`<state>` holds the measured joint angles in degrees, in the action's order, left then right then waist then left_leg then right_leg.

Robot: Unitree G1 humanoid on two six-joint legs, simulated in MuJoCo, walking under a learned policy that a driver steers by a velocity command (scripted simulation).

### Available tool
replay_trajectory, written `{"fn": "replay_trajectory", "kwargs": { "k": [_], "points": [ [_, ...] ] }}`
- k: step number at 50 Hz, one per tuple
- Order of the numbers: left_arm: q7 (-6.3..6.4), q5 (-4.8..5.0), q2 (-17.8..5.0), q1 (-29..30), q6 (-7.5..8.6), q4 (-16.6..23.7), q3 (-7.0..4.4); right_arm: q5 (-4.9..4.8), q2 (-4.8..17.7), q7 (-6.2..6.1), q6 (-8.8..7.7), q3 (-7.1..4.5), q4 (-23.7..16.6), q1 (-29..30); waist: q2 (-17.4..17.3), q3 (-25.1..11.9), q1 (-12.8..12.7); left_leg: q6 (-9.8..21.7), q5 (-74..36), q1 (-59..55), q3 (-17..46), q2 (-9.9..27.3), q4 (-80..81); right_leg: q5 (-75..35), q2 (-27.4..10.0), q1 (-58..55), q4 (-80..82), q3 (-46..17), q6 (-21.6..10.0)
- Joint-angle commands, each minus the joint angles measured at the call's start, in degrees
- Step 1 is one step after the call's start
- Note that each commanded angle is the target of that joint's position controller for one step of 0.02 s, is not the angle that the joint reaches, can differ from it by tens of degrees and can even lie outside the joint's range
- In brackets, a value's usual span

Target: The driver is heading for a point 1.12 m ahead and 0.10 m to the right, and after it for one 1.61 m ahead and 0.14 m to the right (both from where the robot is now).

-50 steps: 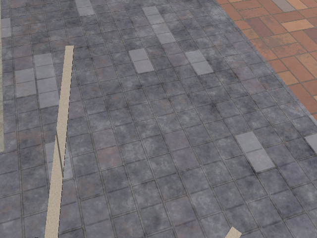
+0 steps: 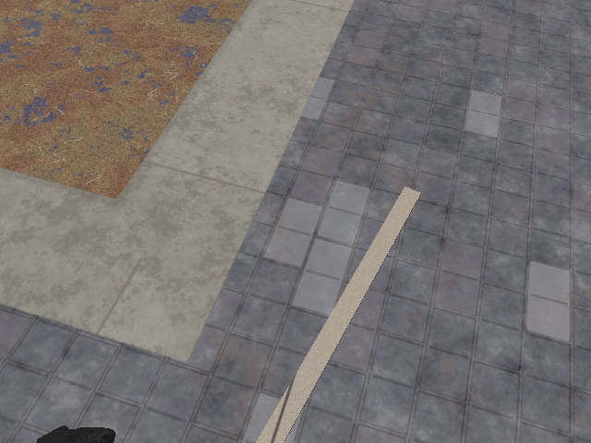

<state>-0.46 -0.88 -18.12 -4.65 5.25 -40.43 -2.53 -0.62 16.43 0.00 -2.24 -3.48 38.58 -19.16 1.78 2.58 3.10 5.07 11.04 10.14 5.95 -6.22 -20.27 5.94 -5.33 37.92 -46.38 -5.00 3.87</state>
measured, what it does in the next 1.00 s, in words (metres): walks ahead: right foot, then left foot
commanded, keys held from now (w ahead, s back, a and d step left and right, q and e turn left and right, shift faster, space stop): w+q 0.06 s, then w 0.36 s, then w+e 0.58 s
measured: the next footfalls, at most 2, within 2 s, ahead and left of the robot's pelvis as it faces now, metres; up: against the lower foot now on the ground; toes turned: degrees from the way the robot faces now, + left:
right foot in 0.18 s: +0.29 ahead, -0.14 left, +0.00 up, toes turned +8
left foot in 0.68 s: +0.52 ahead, +0.13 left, +0.00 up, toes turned +1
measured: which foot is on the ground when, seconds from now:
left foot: down 0.00-0.20, up 0.22-0.66, down 0.68-1.00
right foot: up 0.00-0.16, down 0.18-0.70, up 0.72-1.00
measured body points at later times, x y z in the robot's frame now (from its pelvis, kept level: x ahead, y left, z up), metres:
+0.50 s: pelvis +0.28 -0.05 +0.00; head +0.30 -0.05 +0.45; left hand +0.25 +0.23 -0.12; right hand +0.50 -0.27 -0.09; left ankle +0.38 +0.13 -0.69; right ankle +0.25 -0.15 -0.75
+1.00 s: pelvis +0.53 +0.02 +0.00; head +0.55 +0.02 +0.45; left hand +0.73 +0.27 -0.10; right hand +0.54 -0.27 -0.12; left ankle +0.48 +0.13 -0.75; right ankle +0.65 -0.15 -0.68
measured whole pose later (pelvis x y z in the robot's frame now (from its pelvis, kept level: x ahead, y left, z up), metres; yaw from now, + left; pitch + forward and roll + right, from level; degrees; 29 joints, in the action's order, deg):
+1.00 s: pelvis +0.53 +0.02 +0.00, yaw -8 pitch +1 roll +2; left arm -1.0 1.3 -18.3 -10.1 1.2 -41.3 -4.1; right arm 0.6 16.0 0.1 -5.3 -4.4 47.8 -17.9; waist 2.8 1.6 3.6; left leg 1.1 12.7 1.8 -9.3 -1.2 -14.0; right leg 3.8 -6.2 39.3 -50.3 -3.0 0.8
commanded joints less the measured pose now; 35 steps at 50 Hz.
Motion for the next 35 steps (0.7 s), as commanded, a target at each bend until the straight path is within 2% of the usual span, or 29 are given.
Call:
{"fn": "replay_trajectory", "kwargs": {
  "k": [1,3,6,8,9,10,11,12,13,14,15,16,18,21,24,26,28,30,32,33,34,35],
  "points": [
    [-0.45,0.41,-2.5,5.0,0.7,4.2,-0.27,-0.46,10.5,-0.93,-0.73,-3.08,-3.1,1.0,-5.6,-1.8,0.1,8.0,-7.7,6.5,9.1,11.0,6.5,-10.6,3.8,-8.8,10.6,2.2,0.6],
    [-0.82,1.06,-3.5,7.1,1.05,5.0,-0.58,-0.81,10.7,-0.95,-0.58,-3.2,-1.9,-0.9,-6.1,-1.6,0.8,7.4,-4.8,4.9,11.8,12.1,5.0,-11.5,4.6,-10.4,13.9,1.1,0.1],
    [-1.42,1.13,-5.3,5.9,1.62,4.7,-1.33,-0.71,9.1,-1.12,-0.37,-2.79,-0.5,-2.1,-7.8,-2.0,0.2,6.4,-4.0,-1.3,15.3,14.9,0.5,-7.8,3.9,-11.4,16.9,0.1,-2.0],
    [-1.33,0.93,-5.9,1.7,1.95,3.7,-1.98,-0.43,8.5,-0.99,0.02,-2.64,0.1,-1.7,-9.1,-2.5,-2.2,5.1,-8.8,-2.8,15.8,14.7,-3.5,-3.7,4.6,-16.7,19.1,2.2,-4.4],
    [-1.01,0.43,-7.3,-3.2,2.18,2.6,-2.79,-0.17,6.7,-0.81,0.03,-2.01,0.0,-1.9,-8.4,-5.7,-4.4,3.5,-13.8,-2.3,13.9,11.8,-9.9,-3.2,4.0,-24.6,20.2,2.3,-6.3],
    [-0.7,-0.27,-9.9,-11.2,2.36,1.9,-3.46,0.62,4.1,-0.71,-0.01,-0.87,-0.8,-2.6,-3.0,-13.6,-7.6,1.4,-7.1,3.5,10.1,8.4,-25.1,-3.1,-4.4,-38.2,19.0,-6.3,-9.9],
    [-1.03,-0.37,-14.9,-17.4,1.57,-1.0,-5.05,-1.17,1.0,-0.7,-0.61,0.09,-1.1,-11.0,16.3,-20.3,-5.1,-3.3,17.1,23.6,3.0,-0.2,-44.5,10.5,-15.6,-56.1,24.9,-32.8,-19.9],
    [-1.59,1.57,-9.8,-18.0,1.44,-1.1,-3.92,-1.55,5.9,-0.92,-0.9,-0.58,-0.1,-9.7,11.8,-17.1,-6.7,-3.8,21.7,32.0,6.0,2.3,-51.9,25.5,-16.9,-55.7,29.8,-41.3,-19.9],
    [-1.41,1.67,-6.7,-15.2,1.24,-0.6,-3.02,-1.53,8.9,-0.9,-0.95,-1.42,-0.9,-2.5,6.0,-9.5,-8.0,-3.6,16.7,34.4,5.8,4.5,-53.6,25.5,-14.8,-49.3,30.7,-33.5,-17.5],
    [-1.26,0.87,-5.9,-12.1,0.88,0.0,-2.52,-0.79,8.6,-1.06,-0.99,-1.29,-1.9,1.8,1.9,-6.0,-7.2,-3.6,12.8,33.1,3.1,6.6,-52.3,19.5,-12.4,-43.0,31.1,-26.6,-16.1],
    [-1.15,0.57,-4.9,-10.4,0.64,-0.3,-2.13,0.04,7.8,-0.9,-1.32,-1.27,-2.7,4.4,1.2,-2.8,-6.3,-3.7,10.0,32.6,2.1,8.3,-49.0,13.1,-10.5,-37.9,32.2,-22.1,-16.3],
    [-0.94,0.11,-3.9,-9.7,0.73,-0.4,-1.66,0.2,6.9,-0.6,-1.49,-1.28,-2.8,4.3,2.6,-2.5,-4.8,-3.7,7.8,29.8,1.5,10.2,-46.2,8.1,-8.7,-34.9,33.2,-18.4,-15.7],
    [-0.82,0.53,-3.3,-10.1,0.91,-1.1,-1.43,-0.04,4.8,-0.24,-1.45,-0.9,-2.1,3.1,4.3,-3.1,-3.9,-4.1,6.7,27.2,-0.2,11.0,-42.1,1.9,-6.9,-33.0,34.9,-14.0,-16.0],
    [-0.48,1.32,-5.8,-11.8,0.94,-2.5,-2.05,0.48,2.8,-0.09,-1.49,0.01,-3.5,7.4,3.1,-1.8,-4.7,-5.3,2.8,28.6,-2.0,11.9,-33.0,-4.5,-7.4,-32.1,37.4,-9.7,-17.4],
    [-0.14,1.92,-7.0,-13.9,0.16,-3.8,-2.27,0.63,1.6,0.34,-2.29,0.64,-4.8,13.4,2.6,-0.8,-6.3,-6.1,-6.3,25.4,-3.2,10.8,-21.3,-7.0,-5.2,-30.6,37.7,-6.2,-16.3],
    [0.09,2.23,-7.5,-15.7,-0.34,-4.6,-2.38,0.26,1.6,0.84,-2.77,0.71,-5.2,16.6,2.5,-0.3,-7.2,-6.8,-11.0,21.6,-3.9,9.1,-15.4,-7.8,-4.4,-29.3,37.0,-4.8,-15.6],
    [0.28,2.49,-7.8,-18.0,-0.92,-5.6,-2.47,-0.11,2.2,1.36,-3.25,0.55,-5.9,19.5,2.6,-0.1,-8.0,-6.9,-12.8,19.3,-3.8,8.0,-12.2,-7.1,-5.3,-30.0,35.7,-5.9,-15.2],
    [0.62,2.72,-8.1,-18.8,-1.51,-6.0,-2.64,-0.32,3.3,1.77,-3.75,0.11,-6.4,20.6,3.2,0.0,-7.2,-6.2,-11.3,17.2,-2.8,7.6,-9.0,-5.6,-6.5,-31.9,33.6,-8.3,-14.2],
    [0.95,2.69,-9.0,-18.1,-2.02,-6.1,-3.01,-0.37,5.1,1.67,-4.15,-0.71,-5.6,17.6,3.9,-1.1,-4.5,-4.7,-9.0,10.9,-3.1,7.2,-6.1,-7.3,-7.0,-32.1,30.0,-9.4,-12.8],
    [1.02,2.51,-8.3,-17.8,-2.1,-5.9,-2.77,-0.11,6.8,1.24,-4.22,-1.67,-4.0,12.4,3.4,-3.9,-1.7,-3.3,-8.1,2.7,-3.9,6.7,-4.4,-11.8,-4.8,-30.7,24.6,-8.1,-11.5],
    [0.88,1.86,-5.9,-17.2,-1.92,-5.1,-1.89,0.72,9.4,0.64,-4.29,-2.76,-2.6,4.7,1.7,-10.1,2.2,-0.8,-7.9,-10.2,-0.4,11.4,-5.9,-9.4,-1.6,-25.2,13.2,-5.9,-9.5],
    [0.91,1.2,-0.6,-20.2,-1.29,-3.1,-0.28,1.84,14.4,0.1,-3.77,-4.01,-1.8,-3.3,-9.7,-19.8,3.6,5.0,-4.4,-31.0,16.5,25.2,-6.5,8.2,5.6,-7.7,-7.1,0.2,-5.7]
  ]
}}
Keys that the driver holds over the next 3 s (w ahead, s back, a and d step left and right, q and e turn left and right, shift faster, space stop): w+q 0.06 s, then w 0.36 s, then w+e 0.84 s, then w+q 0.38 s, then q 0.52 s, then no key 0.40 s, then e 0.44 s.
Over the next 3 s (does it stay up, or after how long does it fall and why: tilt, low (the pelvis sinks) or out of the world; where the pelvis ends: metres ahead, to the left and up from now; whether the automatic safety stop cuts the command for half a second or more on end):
stays up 1.12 -0.17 -0.02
